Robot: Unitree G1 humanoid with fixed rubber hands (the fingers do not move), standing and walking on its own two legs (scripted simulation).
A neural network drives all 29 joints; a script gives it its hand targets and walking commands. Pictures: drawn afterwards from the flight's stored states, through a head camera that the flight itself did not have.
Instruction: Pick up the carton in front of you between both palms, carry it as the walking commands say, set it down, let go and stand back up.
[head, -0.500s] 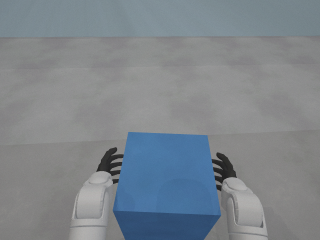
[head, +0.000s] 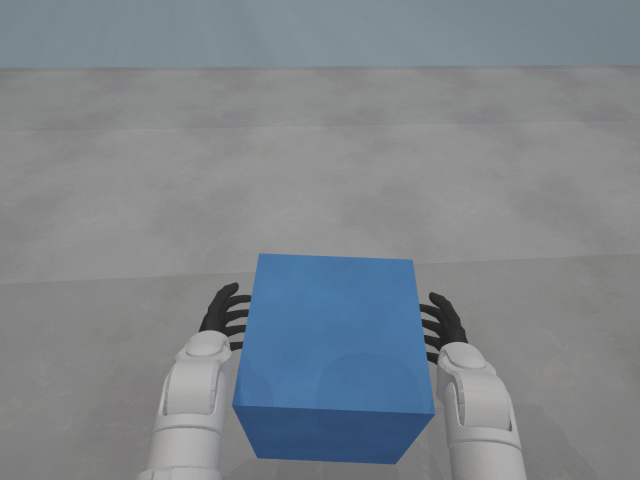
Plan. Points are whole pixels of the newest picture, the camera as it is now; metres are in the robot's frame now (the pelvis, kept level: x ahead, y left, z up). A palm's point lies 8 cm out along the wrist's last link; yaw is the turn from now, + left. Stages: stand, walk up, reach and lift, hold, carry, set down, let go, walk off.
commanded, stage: carry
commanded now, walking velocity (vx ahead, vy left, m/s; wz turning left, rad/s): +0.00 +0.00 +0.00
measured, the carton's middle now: (330, 364) +0.31 +0.00 -0.04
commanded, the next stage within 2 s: hold in 0.96 s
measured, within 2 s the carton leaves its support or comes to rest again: neither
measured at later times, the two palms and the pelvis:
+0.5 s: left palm (222, 349) +0.28 +0.14 +0.04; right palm (463, 361) +0.28 -0.16 +0.04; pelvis -0.01 -0.01 +0.00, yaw +0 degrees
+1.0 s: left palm (228, 355) +0.27 +0.13 +0.04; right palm (472, 368) +0.27 -0.17 +0.04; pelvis -0.02 -0.02 +0.00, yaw -2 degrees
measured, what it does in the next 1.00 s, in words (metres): stands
